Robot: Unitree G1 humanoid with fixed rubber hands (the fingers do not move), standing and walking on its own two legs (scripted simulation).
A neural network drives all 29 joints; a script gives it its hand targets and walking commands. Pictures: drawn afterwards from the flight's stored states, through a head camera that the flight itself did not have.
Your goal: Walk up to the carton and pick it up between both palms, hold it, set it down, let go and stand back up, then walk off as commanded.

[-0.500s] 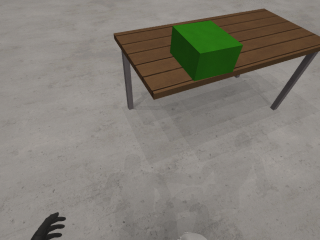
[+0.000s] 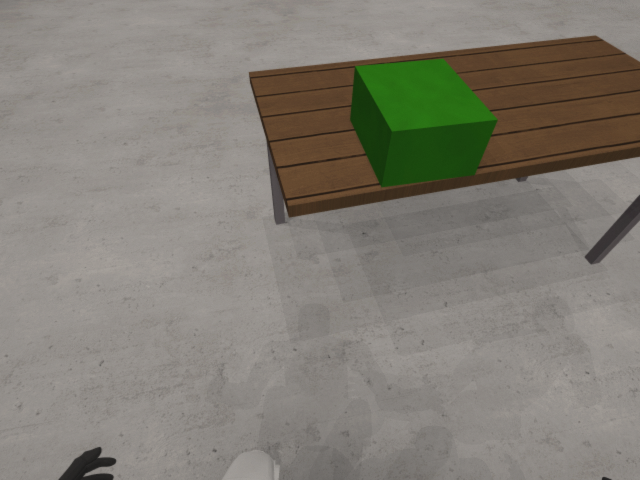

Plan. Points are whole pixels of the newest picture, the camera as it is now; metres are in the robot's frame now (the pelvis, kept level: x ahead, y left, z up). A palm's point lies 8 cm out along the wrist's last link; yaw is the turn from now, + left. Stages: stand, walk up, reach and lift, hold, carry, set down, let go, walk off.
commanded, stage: walk up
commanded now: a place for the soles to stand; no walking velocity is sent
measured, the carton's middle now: (413, 119) +0.89 -0.20 -0.05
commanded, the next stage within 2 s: none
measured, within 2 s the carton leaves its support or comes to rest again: neither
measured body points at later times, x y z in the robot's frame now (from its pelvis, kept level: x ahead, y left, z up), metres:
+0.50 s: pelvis +0.10 -0.08 -0.02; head +0.14 -0.04 +0.43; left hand +0.19 +0.25 -0.13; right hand +0.17 -0.44 -0.08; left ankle +0.11 +0.07 -0.72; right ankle +0.15 -0.22 -0.68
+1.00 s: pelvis +0.20 -0.17 -0.03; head +0.25 -0.14 +0.42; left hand +0.27 +0.17 -0.13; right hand +0.32 -0.52 -0.10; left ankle +0.25 -0.05 -0.73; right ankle +0.18 -0.26 -0.69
